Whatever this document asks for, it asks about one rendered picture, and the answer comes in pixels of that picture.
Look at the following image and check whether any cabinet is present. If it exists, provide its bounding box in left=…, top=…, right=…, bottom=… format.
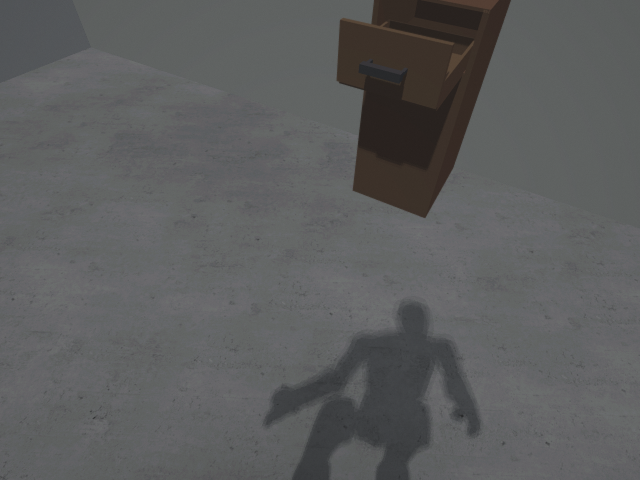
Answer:
left=353, top=0, right=511, bottom=218

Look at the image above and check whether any drawer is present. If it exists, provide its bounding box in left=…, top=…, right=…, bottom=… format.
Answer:
left=337, top=18, right=475, bottom=111

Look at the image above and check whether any handle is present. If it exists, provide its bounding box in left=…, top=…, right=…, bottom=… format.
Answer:
left=359, top=59, right=408, bottom=84

